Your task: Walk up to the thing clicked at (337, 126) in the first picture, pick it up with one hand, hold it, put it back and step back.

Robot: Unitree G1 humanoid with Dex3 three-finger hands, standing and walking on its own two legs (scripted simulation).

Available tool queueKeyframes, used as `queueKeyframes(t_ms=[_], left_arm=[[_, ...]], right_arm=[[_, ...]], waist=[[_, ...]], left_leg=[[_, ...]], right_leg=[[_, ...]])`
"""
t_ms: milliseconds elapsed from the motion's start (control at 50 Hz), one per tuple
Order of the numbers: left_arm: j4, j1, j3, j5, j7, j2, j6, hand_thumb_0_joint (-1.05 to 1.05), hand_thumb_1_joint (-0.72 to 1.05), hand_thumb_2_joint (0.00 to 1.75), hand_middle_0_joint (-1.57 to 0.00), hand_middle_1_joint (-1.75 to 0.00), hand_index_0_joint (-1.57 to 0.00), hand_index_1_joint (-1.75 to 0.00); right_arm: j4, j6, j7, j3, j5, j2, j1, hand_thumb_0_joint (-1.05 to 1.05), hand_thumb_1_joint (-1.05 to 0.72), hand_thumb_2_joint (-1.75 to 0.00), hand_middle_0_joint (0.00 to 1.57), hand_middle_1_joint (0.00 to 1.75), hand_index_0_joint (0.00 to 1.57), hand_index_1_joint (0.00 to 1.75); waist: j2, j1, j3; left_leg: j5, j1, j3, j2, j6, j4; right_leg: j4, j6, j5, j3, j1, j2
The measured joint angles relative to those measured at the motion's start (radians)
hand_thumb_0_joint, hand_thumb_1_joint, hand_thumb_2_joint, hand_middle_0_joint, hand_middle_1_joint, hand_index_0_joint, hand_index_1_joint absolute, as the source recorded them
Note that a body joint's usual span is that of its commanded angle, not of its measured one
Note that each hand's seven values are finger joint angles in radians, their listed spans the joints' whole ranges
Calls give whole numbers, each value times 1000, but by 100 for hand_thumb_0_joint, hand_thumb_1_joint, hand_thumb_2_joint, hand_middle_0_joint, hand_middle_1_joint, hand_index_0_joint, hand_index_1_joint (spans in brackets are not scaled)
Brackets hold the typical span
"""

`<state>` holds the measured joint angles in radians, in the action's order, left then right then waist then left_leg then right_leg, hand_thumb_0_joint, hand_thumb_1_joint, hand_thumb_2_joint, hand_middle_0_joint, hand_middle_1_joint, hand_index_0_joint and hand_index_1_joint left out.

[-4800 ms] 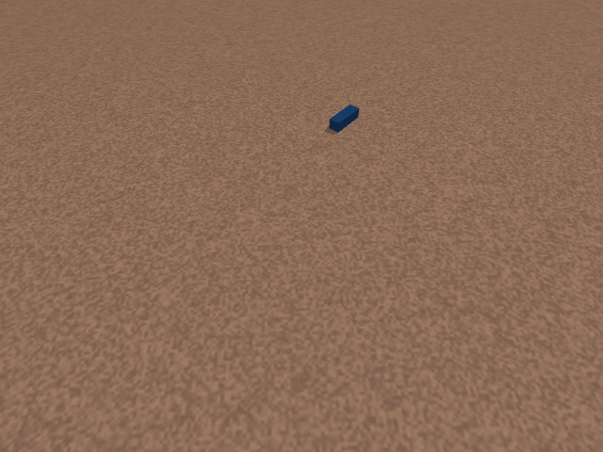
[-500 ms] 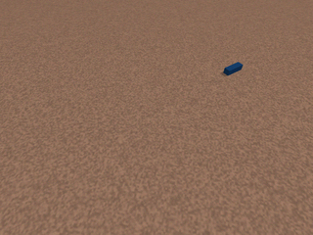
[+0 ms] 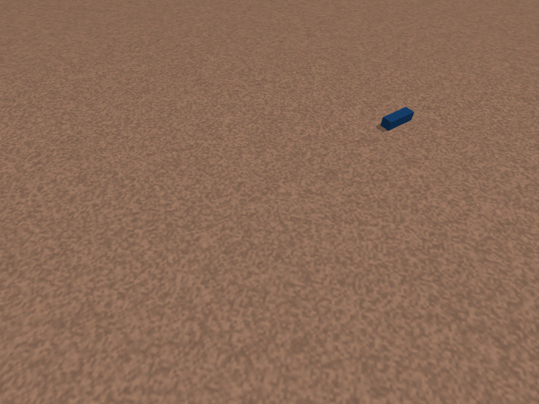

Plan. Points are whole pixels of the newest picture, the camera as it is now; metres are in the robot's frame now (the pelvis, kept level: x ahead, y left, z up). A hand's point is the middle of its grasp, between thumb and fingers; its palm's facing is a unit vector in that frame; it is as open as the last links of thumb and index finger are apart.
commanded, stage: stand
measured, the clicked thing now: (397, 118) +1.80 -0.83 -0.75
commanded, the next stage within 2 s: walk up in 0.30 s
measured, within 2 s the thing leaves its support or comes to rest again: neither
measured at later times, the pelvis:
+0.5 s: pelvis +0.03 +0.02 +0.00, yaw +3 degrees
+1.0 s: pelvis +0.24 +0.10 -0.01, yaw +2 degrees
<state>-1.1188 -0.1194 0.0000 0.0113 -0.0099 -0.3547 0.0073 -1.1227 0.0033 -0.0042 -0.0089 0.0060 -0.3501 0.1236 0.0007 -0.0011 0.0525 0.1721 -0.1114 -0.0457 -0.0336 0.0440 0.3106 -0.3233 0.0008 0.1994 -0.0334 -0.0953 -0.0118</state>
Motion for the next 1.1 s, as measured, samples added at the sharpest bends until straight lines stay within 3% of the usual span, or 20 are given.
queueKeyframes(t_ms=[300,380,460,580,640,660,680,700,760,800,940,1020,1100], left_arm=[[0,0,0,-1,0,-2,1,1,90,89,-20,-30,-20,-30],[42,-34,46,19,-43,-11,18,1,90,89,-20,-30,-21,-30],[88,-72,72,29,-53,-31,49,1,90,89,-20,-31,-21,-30],[86,-147,90,35,-62,-90,36,1,90,89,-20,-31,-21,-30],[78,-170,97,34,-65,-130,20,1,90,89,-20,-31,-21,-30],[76,-173,99,36,-64,-143,15,1,90,89,-20,-31,-21,-30],[73,-173,100,36,-59,-150,9,1,90,89,-20,-31,-21,-30],[71,-172,97,31,-54,-149,1,1,90,89,-20,-30,-20,-30],[76,-151,70,19,-52,-127,0,2,90,89,-20,-30,-20,-30],[91,-131,61,4,-63,-113,16,2,90,89,-20,-30,-20,-30],[145,-88,57,2,-99,-90,21,1,90,89,-20,-30,-20,-30],[155,-64,58,11,-108,-83,9,1,90,89,-20,-30,-20,-30],[164,-26,61,9,-107,-74,8,1,90,89,-20,-30,-20,-30]], right_arm=[[2,1,0,0,-1,1,-2,0,-90,-90,21,30,20,30],[38,6,-41,43,19,-14,47,1,-90,-90,21,30,20,30],[46,2,-59,75,28,-55,72,1,-90,-90,21,30,20,30],[86,16,-93,112,23,-103,70,1,-90,-90,21,30,20,30],[112,32,-98,123,22,-106,80,1,-90,-90,21,30,20,30],[118,43,-94,128,23,-101,78,1,-90,-90,21,30,20,30],[127,55,-87,130,26,-93,73,1,-90,-90,21,30,20,30],[139,65,-79,128,29,-85,73,1,-90,-90,21,30,20,30],[152,71,-68,111,13,-58,99,0,-90,-90,21,30,20,30],[150,72,-64,95,9,-44,127,0,-90,-90,21,30,20,30],[154,86,-61,75,1,-24,205,1,-90,-90,21,30,20,30],[165,88,-59,76,-1,-31,232,1,-90,-90,21,30,20,30],[177,79,-50,79,3,-44,258,1,-90,-90,21,30,20,30]], waist=[[-6,0,-1],[-10,3,-32],[-4,-28,-32],[-12,-48,-25],[8,-46,-40],[34,-43,-37],[63,-40,-29],[74,-29,-27],[71,5,-28],[76,11,-26],[79,27,-2],[59,37,10],[29,54,8]], left_leg=[[-2,5,3,1,-1,-4],[222,-84,4,3,-60,187],[241,-232,44,6,-61,449],[171,-311,45,-53,-47,370],[56,-275,70,-65,-37,284],[16,-269,88,-47,-33,301],[45,-267,114,-28,-35,340],[81,-265,127,-21,-39,369],[108,-193,132,-16,-55,315],[92,-122,140,-7,-60,232],[100,80,165,26,-62,43],[149,163,175,28,-41,5],[239,217,168,11,-8,26]], right_leg=[[-4,0,2,3,0,-1],[-97,-29,158,-20,-37,-5],[-50,-46,72,-38,1,-32],[-27,-3,124,-61,95,-53],[-119,7,218,-64,101,-77],[-200,-15,269,-48,80,-104],[-335,-38,313,-5,32,-123],[-490,-48,334,49,-34,-101],[-771,-60,273,93,-204,-16],[-785,-50,188,83,-292,-15],[-538,12,-3,70,-451,-85],[-369,2,-86,39,-456,-110],[-254,-30,-109,0,-401,-95]])
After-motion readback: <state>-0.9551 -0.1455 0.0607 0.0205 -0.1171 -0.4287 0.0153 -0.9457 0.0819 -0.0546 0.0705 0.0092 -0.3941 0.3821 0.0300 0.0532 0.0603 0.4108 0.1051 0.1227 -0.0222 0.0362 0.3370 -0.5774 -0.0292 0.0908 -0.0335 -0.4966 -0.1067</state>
